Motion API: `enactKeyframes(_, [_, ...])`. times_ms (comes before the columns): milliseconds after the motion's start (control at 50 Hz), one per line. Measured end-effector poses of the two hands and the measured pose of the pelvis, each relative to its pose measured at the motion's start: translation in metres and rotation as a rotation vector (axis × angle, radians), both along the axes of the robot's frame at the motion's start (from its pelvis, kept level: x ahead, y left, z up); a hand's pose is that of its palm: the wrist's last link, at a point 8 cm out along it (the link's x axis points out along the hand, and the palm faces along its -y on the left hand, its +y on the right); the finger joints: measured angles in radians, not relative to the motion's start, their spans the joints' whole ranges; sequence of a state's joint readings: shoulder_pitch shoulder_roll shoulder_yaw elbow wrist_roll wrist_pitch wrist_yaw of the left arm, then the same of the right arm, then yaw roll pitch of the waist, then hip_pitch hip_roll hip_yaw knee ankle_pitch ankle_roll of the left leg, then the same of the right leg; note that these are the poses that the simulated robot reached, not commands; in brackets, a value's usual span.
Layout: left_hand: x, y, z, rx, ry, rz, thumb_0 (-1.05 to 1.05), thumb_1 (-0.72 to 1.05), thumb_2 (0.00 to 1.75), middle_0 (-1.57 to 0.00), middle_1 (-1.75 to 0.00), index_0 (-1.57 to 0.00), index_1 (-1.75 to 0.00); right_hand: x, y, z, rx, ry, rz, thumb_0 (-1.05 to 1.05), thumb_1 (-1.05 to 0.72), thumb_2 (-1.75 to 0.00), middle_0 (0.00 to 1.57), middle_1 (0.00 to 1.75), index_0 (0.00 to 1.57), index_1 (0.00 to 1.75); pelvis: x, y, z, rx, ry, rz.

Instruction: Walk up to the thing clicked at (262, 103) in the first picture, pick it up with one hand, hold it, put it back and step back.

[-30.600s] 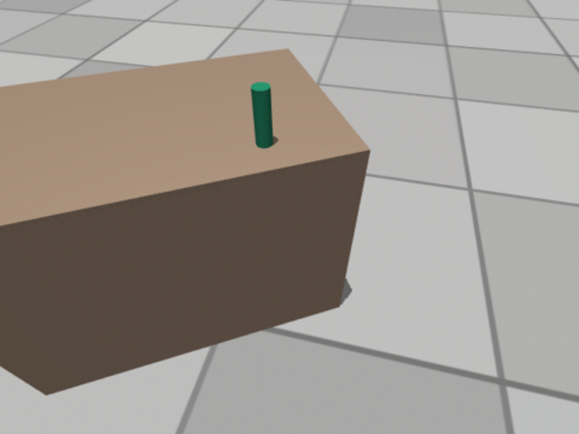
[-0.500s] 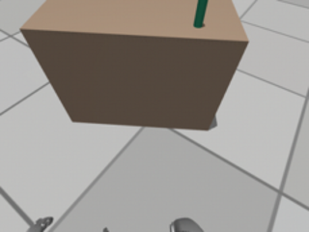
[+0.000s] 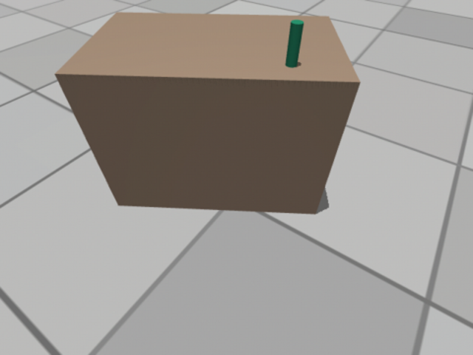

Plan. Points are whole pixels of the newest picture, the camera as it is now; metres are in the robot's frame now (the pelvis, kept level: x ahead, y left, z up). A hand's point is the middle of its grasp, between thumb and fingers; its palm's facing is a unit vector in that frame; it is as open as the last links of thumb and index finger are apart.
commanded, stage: step back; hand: right
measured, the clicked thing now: (294, 44) +1.09 -0.15 +0.06
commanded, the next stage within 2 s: stand in 0.56 s
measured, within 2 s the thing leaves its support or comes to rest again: neither
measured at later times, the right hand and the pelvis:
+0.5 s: hand out of the picture +0.14 -0.26 -0.15, palm faces -0.02 +0.93 -0.37, open 7.4 cm; pelvis +0.03 +0.00 +0.00, yaw +1 degrees
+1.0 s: hand out of the picture +0.14 -0.24 -0.13, palm faces -0.02 +0.94 -0.34, open 7.4 cm; pelvis +0.02 +0.01 +0.02, yaw +1 degrees
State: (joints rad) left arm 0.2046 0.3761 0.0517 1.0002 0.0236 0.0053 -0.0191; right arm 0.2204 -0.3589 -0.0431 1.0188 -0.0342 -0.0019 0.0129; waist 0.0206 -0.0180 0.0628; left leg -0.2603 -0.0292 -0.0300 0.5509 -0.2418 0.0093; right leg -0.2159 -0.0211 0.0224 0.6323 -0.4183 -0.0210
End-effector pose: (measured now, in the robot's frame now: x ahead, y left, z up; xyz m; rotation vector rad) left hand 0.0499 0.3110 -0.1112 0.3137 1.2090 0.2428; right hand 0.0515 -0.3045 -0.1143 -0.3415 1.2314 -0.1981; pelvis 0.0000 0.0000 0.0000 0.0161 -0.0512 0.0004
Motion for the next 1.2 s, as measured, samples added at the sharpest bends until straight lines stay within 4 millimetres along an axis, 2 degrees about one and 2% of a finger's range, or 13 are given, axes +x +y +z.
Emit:
enactKeyframes(100, [0.014, -0.001, 0.001, 0.003, -0.023, -0.019, 0.01, 0.90, 0.90, -0.20, -0.30, -0.21, -0.30, 0.007, 0.006, 0.002, 0.024, -0.022, -0.008, 0.01, -0.90, -0.90, 0.21, 0.30, 0.20, 0.30, 0.003, -0.005, 0.002, -0.025, 0.002, -0.005])
enactKeyframes(320, [0.045, 0.006, -0.003, -0.005, -0.046, 0.006, 0.01, 0.90, 0.90, -0.21, -0.30, -0.21, -0.30, 0.051, 0.009, 0.005, -0.005, -0.059, 0.024, 0.01, -0.90, -0.90, 0.20, 0.30, 0.20, 0.30, 0.026, 0.006, -0.001, -0.015, 0.015, 0.012])
enactKeyframes(460, [0.068, 0.000, -0.002, 0.006, -0.075, -0.016, 0.01, 0.90, 0.90, -0.20, -0.30, -0.21, -0.30, 0.073, 0.004, 0.003, -0.006, -0.082, 0.017, 0.01, -0.90, -0.90, 0.21, 0.30, 0.20, 0.30, 0.032, -0.001, -0.003, -0.036, 0.016, 0.010])
enactKeyframes(580, [0.065, 0.003, -0.005, 0.007, -0.058, -0.005, 0.01, 0.90, 0.90, -0.21, -0.30, -0.21, -0.30, 0.093, 0.009, 0.001, -0.010, -0.088, 0.043, 0.01, -0.90, -0.90, 0.20, 0.30, 0.20, 0.30, 0.041, 0.004, -0.005, -0.016, 0.007, 0.033])
enactKeyframes(720, [0.057, 0.001, -0.006, -0.019, 0.008, 0.008, 0.01, 0.90, 0.90, -0.20, -0.30, -0.21, -0.30, 0.101, 0.020, 0.010, 0.008, -0.088, 0.045, 0.01, -0.90, -0.90, 0.20, 0.30, 0.20, 0.30, 0.043, 0.007, 0.005, -0.022, 0.006, 0.014])
enactKeyframes(840, [0.055, -0.005, -0.001, -0.033, 0.013, -0.011, 0.01, 0.90, 0.90, -0.20, -0.30, -0.21, -0.30, 0.100, 0.024, 0.017, 0.017, -0.102, 0.037, 0.01, -0.90, -0.90, 0.21, 0.30, 0.20, 0.30, 0.036, 0.008, 0.012, -0.024, -0.003, 0.012])
enactKeyframes(940, [0.054, -0.008, 0.005, -0.038, -0.010, -0.023, 0.01, 0.90, 0.90, -0.20, -0.30, -0.21, -0.30, 0.090, 0.024, 0.020, 0.023, -0.107, 0.031, 0.01, -0.90, -0.90, 0.20, 0.30, 0.20, 0.30, 0.027, 0.008, 0.015, -0.023, -0.012, 0.012])
enactKeyframes(1060, [0.046, -0.007, 0.010, -0.034, -0.028, -0.031, 0.01, 0.90, 0.90, -0.20, -0.30, -0.21, -0.30, 0.068, 0.022, 0.019, 0.029, -0.093, 0.018, 0.01, -0.90, -0.90, 0.20, 0.30, 0.20, 0.30, 0.016, 0.007, 0.017, -0.023, -0.019, 0.013])
enactKeyframes(1200, [0.024, -0.006, 0.010, -0.029, -0.001, -0.028, 0.01, 0.90, 0.90, -0.20, -0.30, -0.21, -0.30, 0.034, 0.016, 0.015, 0.028, -0.041, -0.005, 0.01, -0.90, -0.90, 0.20, 0.30, 0.20, 0.30, 0.006, 0.006, 0.017, -0.024, -0.018, 0.015])
